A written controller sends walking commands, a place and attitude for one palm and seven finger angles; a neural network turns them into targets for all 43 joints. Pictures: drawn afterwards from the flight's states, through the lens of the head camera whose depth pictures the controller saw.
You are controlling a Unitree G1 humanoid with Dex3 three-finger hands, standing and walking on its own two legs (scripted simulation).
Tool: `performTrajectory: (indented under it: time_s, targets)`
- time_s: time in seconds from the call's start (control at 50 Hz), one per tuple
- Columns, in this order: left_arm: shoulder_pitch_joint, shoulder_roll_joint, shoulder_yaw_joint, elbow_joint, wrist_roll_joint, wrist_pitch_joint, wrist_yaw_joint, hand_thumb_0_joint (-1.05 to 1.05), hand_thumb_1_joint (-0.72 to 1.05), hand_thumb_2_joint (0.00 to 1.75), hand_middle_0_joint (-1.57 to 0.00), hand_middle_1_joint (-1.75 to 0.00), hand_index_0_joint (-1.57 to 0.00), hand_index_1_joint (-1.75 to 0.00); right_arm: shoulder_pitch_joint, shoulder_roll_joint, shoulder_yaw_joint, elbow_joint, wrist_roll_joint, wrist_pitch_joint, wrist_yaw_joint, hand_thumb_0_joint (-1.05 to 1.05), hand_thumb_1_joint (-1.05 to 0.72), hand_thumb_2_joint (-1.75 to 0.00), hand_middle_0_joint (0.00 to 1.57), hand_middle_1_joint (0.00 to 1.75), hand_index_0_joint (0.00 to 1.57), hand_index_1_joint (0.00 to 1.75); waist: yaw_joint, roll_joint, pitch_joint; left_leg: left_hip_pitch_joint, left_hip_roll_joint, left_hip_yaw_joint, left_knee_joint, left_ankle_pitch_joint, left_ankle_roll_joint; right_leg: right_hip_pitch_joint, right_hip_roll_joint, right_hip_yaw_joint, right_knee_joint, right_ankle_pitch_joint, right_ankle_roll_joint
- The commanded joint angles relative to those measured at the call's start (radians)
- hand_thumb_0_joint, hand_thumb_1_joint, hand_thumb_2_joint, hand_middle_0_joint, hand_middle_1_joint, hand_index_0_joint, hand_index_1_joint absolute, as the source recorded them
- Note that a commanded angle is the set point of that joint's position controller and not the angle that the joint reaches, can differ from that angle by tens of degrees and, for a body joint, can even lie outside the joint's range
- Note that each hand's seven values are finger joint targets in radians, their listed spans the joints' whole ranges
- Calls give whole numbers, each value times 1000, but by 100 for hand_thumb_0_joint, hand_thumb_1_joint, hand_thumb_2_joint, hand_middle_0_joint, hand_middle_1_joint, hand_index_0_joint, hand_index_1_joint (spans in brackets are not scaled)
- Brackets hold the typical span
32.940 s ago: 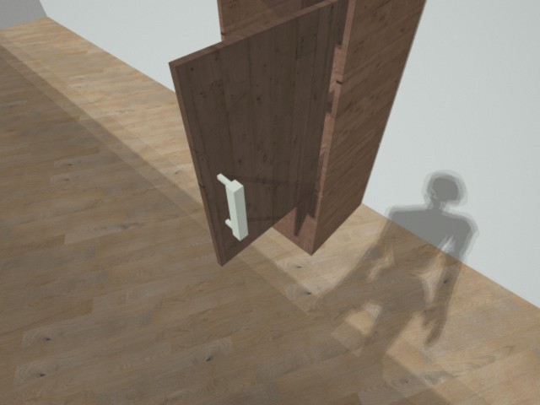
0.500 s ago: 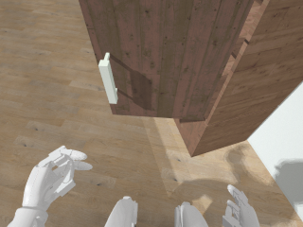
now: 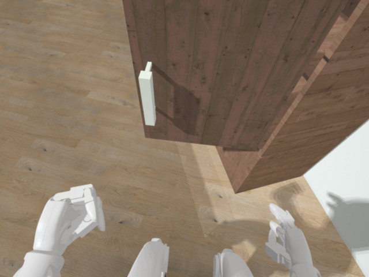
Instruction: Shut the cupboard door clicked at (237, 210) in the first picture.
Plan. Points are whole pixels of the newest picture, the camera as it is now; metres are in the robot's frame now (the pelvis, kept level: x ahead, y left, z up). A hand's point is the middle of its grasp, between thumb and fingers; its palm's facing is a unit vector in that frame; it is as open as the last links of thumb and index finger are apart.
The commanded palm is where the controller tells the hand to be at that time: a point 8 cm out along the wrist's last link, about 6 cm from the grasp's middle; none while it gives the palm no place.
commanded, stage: raise the hand and make a fist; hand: left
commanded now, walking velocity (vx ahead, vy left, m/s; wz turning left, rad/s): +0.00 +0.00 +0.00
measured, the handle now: (150, 95) +0.54 +0.15 +0.03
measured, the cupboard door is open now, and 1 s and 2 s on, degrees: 68 68 68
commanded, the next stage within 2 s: bring the fist close to the handle in 0.62 s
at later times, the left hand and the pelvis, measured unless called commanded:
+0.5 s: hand (104, 214) +0.23 +0.17 +0.04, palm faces -0.03 -1.00 -0.03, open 3.1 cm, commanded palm +0.20 +0.23 +0.05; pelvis +0.00 -0.01 +0.00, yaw +0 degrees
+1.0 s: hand (123, 190) +0.28 +0.15 +0.04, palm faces -0.06 -1.00 -0.03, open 3.1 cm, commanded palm +0.27 +0.21 +0.04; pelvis +0.00 -0.02 -0.01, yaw +0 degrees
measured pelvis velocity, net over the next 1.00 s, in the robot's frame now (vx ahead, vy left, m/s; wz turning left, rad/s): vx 0.00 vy -0.02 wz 0.00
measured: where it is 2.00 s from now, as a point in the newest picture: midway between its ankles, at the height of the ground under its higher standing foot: outside the picture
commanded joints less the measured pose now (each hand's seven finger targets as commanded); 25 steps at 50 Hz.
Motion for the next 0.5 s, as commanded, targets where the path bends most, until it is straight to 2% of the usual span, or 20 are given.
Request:
performTrajectory:
  time_s: [0.0, 0.04, 0.06, 0.14, 0.18, 0.22, 0.24, 0.3, 0.34, 0.36, 0.42, 0.48]
  targets:
    - [-33, 84, 53, -204, -24, -66, -9, 0, 90, 90, -130, -150, -130, -150, 3, -155, -77, -133, 4, -41, -9, 0, -90, -90, 20, 30, 20, 30, -13, 76, -222, 254, -7, -64, -254, 219, -35, 88, 52, -10, -129, 164, -51]
    - [-44, 105, 78, -180, -29, -60, -12, 0, 90, 90, -130, -150, -130, -150, 4, -156, -74, -129, 2, -39, -12, 0, -90, -90, 20, 30, 20, 30, -11, 59, -215, 227, -10, -65, -246, 220, -33, 97, 56, -8, -127, 165, -53]
    - [-43, 96, 68, -176, -30, -60, -16, 0, 90, 90, -130, -150, -130, -150, 3, -157, -73, -133, 4, -37, -11, 0, -90, -90, 20, 30, 20, 30, -13, 54, -214, 221, -11, -58, -246, 201, -31, 99, 53, -5, -135, 150, -51]
    - [-58, 121, 88, -187, -37, -63, -22, 0, 90, 90, -130, -150, -130, -150, 3, -160, -73, -130, 4, -38, -15, 0, -90, -90, 20, 30, 20, 30, -5, 62, -239, 218, -13, -55, -237, 218, -28, 115, 54, 3, -131, 161, -55]
    - [-55, 113, 82, -200, -40, -65, -22, 0, 90, 90, -130, -150, -130, -150, 5, -156, -74, -130, 6, -40, -13, 0, -90, -90, 20, 30, 20, 30, -6, 74, -249, 228, -13, -47, -236, 234, -29, 122, 49, 5, -135, 175, -52]
    - [-45, 100, 80, -187, -47, -65, -20, 0, 90, 90, -130, -150, -130, -150, 4, -156, -77, -128, 8, -39, -13, 0, -90, -90, 20, 30, 20, 30, -7, 41, -248, 216, -14, -44, -231, 232, -26, 131, 50, 6, -138, 174, -49]
    - [-37, 119, 97, -164, -47, -60, -20, 0, 90, 90, -130, -150, -130, -150, 4, -156, -76, -125, 6, -37, -15, 0, -90, -90, 20, 30, 20, 30, -4, 41, -243, 196, -16, -40, -223, 229, -22, 139, 53, 14, -142, 171, -51]
    - [-34, 105, 84, -177, -51, -67, -20, 0, 90, 90, -130, -150, -130, -150, 2, -155, -78, -126, 10, -37, -13, 0, -90, -90, 20, 30, 20, 30, -6, 38, -245, 193, -16, -35, -222, 217, -23, 142, 47, 19, -146, 159, -48]
    - [-33, 121, 99, -170, -51, -70, -13, 0, 90, 90, -130, -150, -130, -150, 3, -154, -80, -123, 9, -36, -15, 0, -90, -90, 20, 30, 20, 30, -4, 34, -234, 176, -17, -31, -215, 219, -20, 152, 49, 28, -150, 161, -50]
    - [-38, 116, 91, -192, -48, -77, -11, 0, 90, 90, -130, -150, -130, -150, 1, -155, -80, -126, 8, -37, -14, 0, -90, -90, 20, 30, 20, 30, -2, 43, -251, 183, -18, -28, -214, 225, -19, 156, 45, 29, -147, 166, -49]
    - [-34, 100, 81, -162, -49, -81, -9, 0, 90, 90, -130, -150, -130, -150, 3, -153, -81, -124, 11, -31, -15, 0, -90, -90, 20, 30, 20, 30, -13, 16, -223, 160, -18, -20, -207, 198, -17, 151, 43, 39, -162, 138, -44]
    - [-47, 115, 84, -171, -44, -84, -7, 0, 90, 90, -130, -150, -130, -150, 3, -154, -79, -127, 10, -30, -17, 0, -90, -90, 20, 30, 20, 30, -11, 38, -225, 165, -18, -19, -210, 186, -16, 145, 43, 42, -163, 124, -46]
